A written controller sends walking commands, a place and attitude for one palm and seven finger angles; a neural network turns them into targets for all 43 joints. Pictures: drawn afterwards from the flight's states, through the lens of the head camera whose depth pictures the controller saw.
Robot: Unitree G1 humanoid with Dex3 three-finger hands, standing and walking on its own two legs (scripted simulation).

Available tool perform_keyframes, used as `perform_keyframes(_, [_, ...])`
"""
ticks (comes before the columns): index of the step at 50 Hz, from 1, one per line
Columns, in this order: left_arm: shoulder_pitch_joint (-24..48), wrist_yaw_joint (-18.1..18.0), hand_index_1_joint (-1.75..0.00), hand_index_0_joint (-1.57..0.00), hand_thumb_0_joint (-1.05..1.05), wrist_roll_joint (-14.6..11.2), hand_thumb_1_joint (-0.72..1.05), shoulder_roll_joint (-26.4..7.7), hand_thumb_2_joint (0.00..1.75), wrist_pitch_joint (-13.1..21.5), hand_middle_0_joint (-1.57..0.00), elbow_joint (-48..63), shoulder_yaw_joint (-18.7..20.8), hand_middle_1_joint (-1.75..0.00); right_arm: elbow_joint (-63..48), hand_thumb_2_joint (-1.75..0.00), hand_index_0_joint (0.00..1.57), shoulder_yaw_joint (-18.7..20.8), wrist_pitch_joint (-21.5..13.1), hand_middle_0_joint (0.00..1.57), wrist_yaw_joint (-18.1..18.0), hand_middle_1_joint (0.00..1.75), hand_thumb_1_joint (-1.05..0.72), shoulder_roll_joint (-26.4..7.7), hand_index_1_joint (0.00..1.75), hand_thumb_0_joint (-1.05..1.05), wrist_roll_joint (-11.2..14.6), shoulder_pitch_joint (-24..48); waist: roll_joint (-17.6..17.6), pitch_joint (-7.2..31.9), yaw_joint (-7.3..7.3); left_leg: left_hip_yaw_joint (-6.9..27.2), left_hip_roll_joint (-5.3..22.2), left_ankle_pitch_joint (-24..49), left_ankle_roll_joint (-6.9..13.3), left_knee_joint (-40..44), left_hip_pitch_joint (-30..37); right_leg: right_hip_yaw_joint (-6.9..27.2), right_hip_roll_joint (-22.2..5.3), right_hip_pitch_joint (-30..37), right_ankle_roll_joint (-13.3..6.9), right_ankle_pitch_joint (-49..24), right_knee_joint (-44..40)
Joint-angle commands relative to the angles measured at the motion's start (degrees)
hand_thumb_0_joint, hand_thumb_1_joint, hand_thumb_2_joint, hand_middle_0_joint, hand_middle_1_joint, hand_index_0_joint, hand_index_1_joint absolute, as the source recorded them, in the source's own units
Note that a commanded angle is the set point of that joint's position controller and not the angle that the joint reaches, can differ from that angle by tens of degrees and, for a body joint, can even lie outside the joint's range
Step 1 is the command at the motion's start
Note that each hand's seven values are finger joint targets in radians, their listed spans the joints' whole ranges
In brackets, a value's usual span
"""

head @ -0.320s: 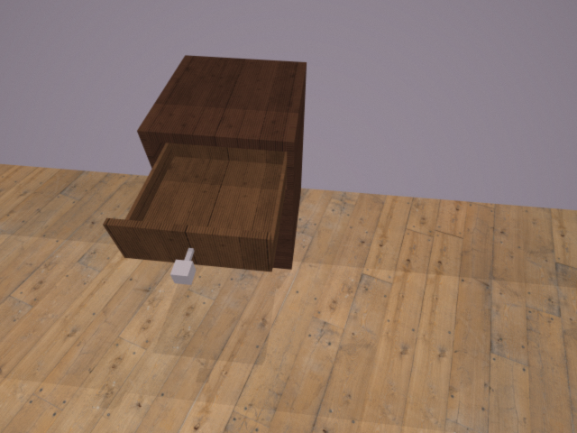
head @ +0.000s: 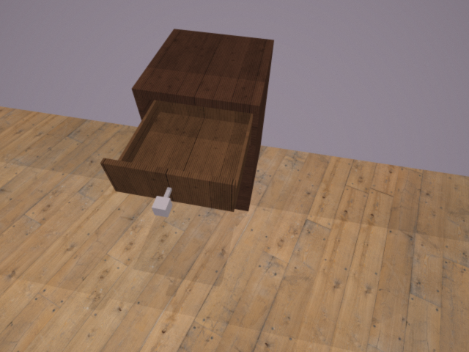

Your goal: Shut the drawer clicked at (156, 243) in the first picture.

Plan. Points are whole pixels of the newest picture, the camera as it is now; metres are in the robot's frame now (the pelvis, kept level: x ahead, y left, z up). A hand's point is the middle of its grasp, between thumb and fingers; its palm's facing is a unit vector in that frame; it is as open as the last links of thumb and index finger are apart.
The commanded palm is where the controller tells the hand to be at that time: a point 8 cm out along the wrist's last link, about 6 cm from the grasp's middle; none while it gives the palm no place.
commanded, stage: turn or walk to find it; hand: left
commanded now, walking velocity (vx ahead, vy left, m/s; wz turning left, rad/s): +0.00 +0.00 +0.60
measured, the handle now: (164, 200) +0.52 +0.22 -0.22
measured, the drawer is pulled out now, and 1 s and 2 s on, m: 0.30 0.30 0.30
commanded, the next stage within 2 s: stand and wait in 0.38 s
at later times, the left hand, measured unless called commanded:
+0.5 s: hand out of the picture +0.04 +0.17 -0.14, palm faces +0.26 -0.91 -0.31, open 7.3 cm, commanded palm none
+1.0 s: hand out of the picture -0.03 +0.11 -0.17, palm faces +0.32 -0.93 -0.18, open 7.4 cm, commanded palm none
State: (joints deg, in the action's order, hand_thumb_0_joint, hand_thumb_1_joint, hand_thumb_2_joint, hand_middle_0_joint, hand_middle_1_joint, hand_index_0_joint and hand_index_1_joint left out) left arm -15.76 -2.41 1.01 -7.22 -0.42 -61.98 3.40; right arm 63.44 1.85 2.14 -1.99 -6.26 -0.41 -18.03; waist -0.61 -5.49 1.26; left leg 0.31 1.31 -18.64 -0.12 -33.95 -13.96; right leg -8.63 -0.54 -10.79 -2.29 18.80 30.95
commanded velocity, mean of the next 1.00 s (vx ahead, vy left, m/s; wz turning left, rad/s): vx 0.00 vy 0.00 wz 0.17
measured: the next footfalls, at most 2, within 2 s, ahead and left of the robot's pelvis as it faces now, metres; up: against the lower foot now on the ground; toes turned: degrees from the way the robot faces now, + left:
right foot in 0.34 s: +0.06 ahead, -0.13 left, +0.00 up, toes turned +12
left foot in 0.68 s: +0.01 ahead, +0.11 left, +0.00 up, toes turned +16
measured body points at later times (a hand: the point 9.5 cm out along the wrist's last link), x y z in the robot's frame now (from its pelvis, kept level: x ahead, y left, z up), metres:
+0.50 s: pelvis +0.01 -0.05 +0.01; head +0.07 -0.06 +0.45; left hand +0.02 +0.22 -0.12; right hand +0.13 -0.29 -0.16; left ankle -0.05 +0.11 -0.66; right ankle +0.02 -0.14 -0.73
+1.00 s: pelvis +0.04 -0.04 +0.01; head +0.07 -0.04 +0.46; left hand -0.04 +0.16 -0.15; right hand +0.15 -0.24 -0.15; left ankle -0.02 +0.10 -0.73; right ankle +0.02 -0.14 -0.73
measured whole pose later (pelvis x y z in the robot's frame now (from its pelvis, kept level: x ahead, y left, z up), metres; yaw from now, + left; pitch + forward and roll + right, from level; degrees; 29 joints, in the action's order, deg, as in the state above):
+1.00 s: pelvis +0.04 -0.04 +0.01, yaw +15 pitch -1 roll +0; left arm -16.4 -1.6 0.5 -6.7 0.2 -65.1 1.3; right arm 60.8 1.6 0.4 -2.7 -9.2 -0.1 -9.6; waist -0.8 -5.0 -0.7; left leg 0.5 2.8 -15.4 -2.8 -25.2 -8.8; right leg -4.2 0.8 -6.7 -2.2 17.9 25.5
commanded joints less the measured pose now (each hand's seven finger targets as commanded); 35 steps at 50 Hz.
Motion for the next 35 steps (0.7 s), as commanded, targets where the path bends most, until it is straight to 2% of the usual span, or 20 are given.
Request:
perform_keyframes(1, [-0.8, -0.3, -0.3, -0.2, 0.0, 0.6, 0.9, -8.9, 0.9, -0.1, -0.2, 4.6, 2.8, -0.3, -3.6, -0.9, 0.2, 1.9, -0.6, 0.2, 0.7, 0.3, -0.9, -5.3, 0.3, 0.0, -0.5, -4.5, -1.9, -0.3, 0.75, 3.8, 4.0, 8.5, 2.3, 7.0, 1.2, 5.5, -12.7, -6.2, -2.1, -6.3, -0.4])
perform_keyframes(2, [0.1, 0.1, -0.3, -0.2, 0.0, 0.2, 0.9, -8.0, 0.9, -0.4, -0.2, 5.8, 2.8, -0.3, -3.9, -0.9, 0.2, 2.3, -0.8, 0.2, 0.6, 0.3, -0.9, -7.8, 0.3, 0.0, -1.0, -5.6, -12.0, -1.1, 1.21, 15.3, 9.2, 18.1, 5.6, 11.1, 0.6, 0.8, -5.8, -9.0, 1.3, 0.1, 8.5])
perform_keyframes(3, [3.2, 0.1, -0.3, -0.2, 0.0, -0.2, 0.9, -7.2, 0.9, -0.5, -0.2, 7.7, 2.5, -0.3, -4.0, -0.9, 0.2, 2.5, -1.1, 0.2, 0.0, 0.3, -0.9, -9.5, 0.3, 0.0, -1.7, -7.8, -17.0, -1.4, 2.73, 27.2, 15.3, 25.5, 10.8, 16.4, 2.8, 2.4, -1.6, -15.2, 2.8, 13.0, 18.8])
perform_keyframes(4, [5.8, 0.0, -0.3, -0.2, 0.0, 0.1, 0.9, -7.3, 0.9, -0.5, -0.2, 9.2, 2.2, -0.3, -4.1, -0.9, 0.2, 2.4, -1.4, 0.2, -0.5, 0.3, -0.9, -9.9, 0.3, 0.0, -1.7, -9.3, -13.8, -0.1, 2.91, 29.6, 16.9, 28.9, 13.4, 16.7, 5.5, 7.6, -2.4, -19.3, 2.5, 15.4, 25.8])
perform_keyframes(6, [5.8, 0.3, -0.3, -0.2, 0.0, 0.1, 0.9, -6.9, 0.9, -0.2, -0.2, 9.5, 2.2, -0.3, -5.7, -0.9, 0.2, 2.6, -1.6, 0.2, -0.9, 0.3, -0.9, -11.1, 0.3, 0.0, -1.4, -6.3, -8.1, 3.7, 1.12, 25.3, 13.9, 26.4, 12.3, 14.4, 7.7, 10.3, -2.8, -20.3, 3.3, 10.5, 29.7])
perform_keyframes(8, [5.9, 0.8, -0.3, -0.2, 0.0, -0.2, 0.9, -6.8, 0.9, -0.2, -0.2, 10.0, 2.1, -0.3, -7.5, -0.9, 0.2, 2.7, -1.6, 0.2, -0.9, 0.3, -0.9, -12.0, 0.3, 0.0, -1.4, -2.7, -8.7, 4.2, 0.24, 21.8, 10.8, 22.1, 10.6, 14.9, 5.4, 9.6, -2.2, -17.6, 4.2, 8.4, 25.9])
perform_keyframes(11, [6.3, 0.9, -0.3, -0.2, 0.0, -0.4, 0.9, -6.8, 0.9, -0.4, -0.2, 11.2, 1.9, -0.3, -9.3, -0.9, 0.2, 3.1, -1.0, 0.2, -0.6, 0.3, -0.9, -13.3, 0.3, 0.0, -1.7, -0.6, -8.8, 3.3, -0.01, 22.2, 9.1, 19.7, 10.0, 15.3, 1.4, 8.3, -0.5, -12.2, 4.4, 9.4, 16.7])
perform_keyframes(14, [0.7, 0.7, -0.3, -0.2, 0.0, -0.3, 0.9, -8.2, 0.9, 0.1, -0.2, 10.8, 2.2, -0.3, -11.3, -0.9, 0.2, 3.8, -0.5, 0.2, -0.2, 0.3, -0.9, -14.2, 0.3, 0.0, -1.3, 2.2, -6.8, 5.4, -2.52, 19.4, 5.4, 17.2, 7.1, 10.8, -3.1, 5.9, 1.8, -0.7, 4.5, 0.3, 0.7])
perform_keyframes(15, [-1.8, 0.4, -0.3, -0.2, 0.0, -0.1, 0.9, -10.2, 0.9, 0.3, -0.2, 10.5, 2.9, -0.3, -12.1, -0.9, 0.2, 3.8, -0.4, 0.2, 0.0, 0.3, -0.9, -12.4, 0.3, 0.0, -0.7, 2.9, -1.5, 5.6, -3.92, 17.6, 2.1, 8.5, 4.8, 7.0, -10.6, 8.9, -1.2, 8.6, 4.2, -4.5, -8.6])
perform_keyframes(16, [-3.7, -0.3, -0.3, -0.2, 0.0, 0.8, 0.9, -15.3, 0.9, 0.7, -0.2, 10.6, 3.8, -0.3, -13.6, -0.9, 0.2, 3.6, -0.4, 0.2, 0.5, 0.3, -0.9, -9.1, 0.3, 0.0, -0.1, 2.8, 13.4, 4.5, -4.4, 8.8, -5.1, -6.2, 1.0, -4.5, -20.8, 24.6, -15.1, 14.2, -0.1, -3.5, -15.3])
perform_keyframes(17, [-2.7, -0.1, -0.3, -0.2, 0.0, 1.0, 0.9, -17.3, 0.9, 0.4, -0.2, 11.2, 3.7, -0.3, -14.6, -0.9, 0.2, 4.2, -0.5, 0.2, 1.0, 0.3, -0.9, -9.8, 0.3, 0.0, -0.7, 4.9, 16.0, 2.7, -5.19, 4.1, -6.3, -16.6, -0.5, -20.4, -21.9, 32.1, -25.6, 7.9, -6.5, -6.6, -16.7])
perform_keyframes(18, [0.0, -0.2, -0.3, -0.2, 0.0, 1.0, 0.9, -15.1, 0.9, 0.8, -0.2, 12.2, 3.5, -0.3, -14.0, -0.9, 0.2, 4.6, 0.0, 0.2, 1.4, 0.3, -0.9, -10.6, 0.3, 0.0, -0.9, 5.3, 12.9, 2.4, -3.36, 7.0, -2.9, -13.0, -0.4, -29.3, -21.2, 30.4, -23.7, 3.2, -8.2, -6.8, -14.8])
perform_keyframes(20, [4.9, -0.4, -0.3, -0.2, 0.0, 0.8, 0.9, -12.2, 0.9, 1.1, -0.2, 13.8, 3.0, -0.3, -13.1, -0.9, 0.2, 4.1, 0.4, 0.2, 1.8, 0.3, -0.9, -9.0, 0.3, 0.0, -0.6, 4.6, 10.7, 3.4, -0.56, 5.4, -0.8, -8.4, -1.1, -35.5, -20.4, 22.8, -19.5, 2.5, -8.2, -14.6, -11.5])
perform_keyframes(23, [2.1, -0.1, -0.3, -0.2, 0.0, 1.0, 0.9, -11.7, 0.9, 1.7, -0.2, 12.6, 2.6, -0.3, -13.3, -0.9, 0.2, 3.1, 0.2, 0.2, 2.1, 0.3, -0.9, -7.9, 0.3, 0.0, -0.2, 7.3, 10.0, 4.5, -1.35, 1.8, -1.1, -7.2, -1.8, -26.7, -16.6, 15.7, -15.8, 4.8, -7.1, -29.7, -9.7])
perform_keyframes(28, [-3.9, 0.1, -0.3, -0.2, 0.0, 0.9, 0.9, -12.2, 0.9, 1.7, -0.2, 8.6, 2.3, -0.3, -12.7, -0.9, 0.2, 2.1, -0.5, 0.2, 2.0, 0.3, -0.9, -7.0, 0.3, 0.0, 0.2, 10.8, 11.6, 5.4, -3.54, -1.7, -1.9, -5.6, -1.0, -8.5, -9.8, 13.9, -14.0, 10.6, -6.7, -40.5, -8.4])
perform_keyframes(31, [-2.6, -0.1, -0.3, -0.2, 0.0, 0.3, 0.9, -10.9, 0.9, 1.4, -0.2, 7.2, 1.9, -0.3, -10.4, -0.9, 0.2, 1.6, -1.3, 0.2, 1.4, 0.3, -0.9, -7.1, 0.3, 0.0, 0.1, 7.4, 8.0, 5.6, -1.1, -1.4, -1.7, 5.7, -0.2, 8.0, 2.2, 12.3, -11.8, 5.4, -3.7, -33.3, -5.3])
perform_keyframes(32, [-3.0, -0.1, -0.3, -0.2, 0.0, -0.1, 0.9, -9.2, 0.9, 1.3, -0.2, 6.8, 1.3, -0.3, -9.2, -0.9, 0.2, 1.6, -2.0, 0.2, 1.3, 0.3, -0.9, -8.6, 0.3, 0.0, -0.2, 5.5, 3.9, 6.3, -0.43, 1.1, 1.3, 15.6, 0.8, 12.9, 9.6, 10.6, -9.3, 0.5, -1.4, -26.1, -2.1])
perform_keyframes(33, [-4.1, 0.1, -0.3, -0.2, 0.0, -0.2, 0.9, -6.8, 0.9, 1.1, -0.2, 6.6, 0.7, -0.3, -8.4, -0.9, 0.2, 2.0, -2.3, 0.2, 0.9, 0.3, -0.9, -12.0, 0.3, 0.0, -0.7, 4.2, -6.2, 8.5, -0.25, 9.1, 9.6, 28.2, 4.0, 10.3, 15.8, 7.9, -5.0, -6.6, 1.1, -10.9, 1.2])
perform_keyframes(34, [-3.5, 0.0, -0.3, -0.2, 0.0, 0.2, 0.9, -5.3, 0.9, 1.2, -0.2, 6.6, 0.0, -0.3, -8.3, -0.9, 0.2, 2.2, -2.0, 0.2, 0.7, 0.3, -0.9, -13.6, 0.3, 0.0, -0.8, 3.0, -9.6, 7.8, 0.28, 11.7, 14.9, 35.9, 7.5, 9.7, 15.8, 6.2, -2.9, -8.8, 2.2, 5.1, 3.0])
perform_keyframes(35, [-2.3, 0.0, -0.3, -0.2, 0.0, 0.1, 0.9, -4.7, 0.9, 1.1, -0.2, 6.6, -0.4, -0.3, -7.6, -0.9, 0.2, 1.9, -1.6, 0.2, 0.1, 0.3, -0.9, -12.6, 0.3, 0.0, -1.0, 2.3, -7.2, 5.1, 1.02, 9.9, 14.7, 39.1, 8.4, 9.3, 13.2, 5.8, -1.7, -9.3, 2.5, 10.7, 3.3])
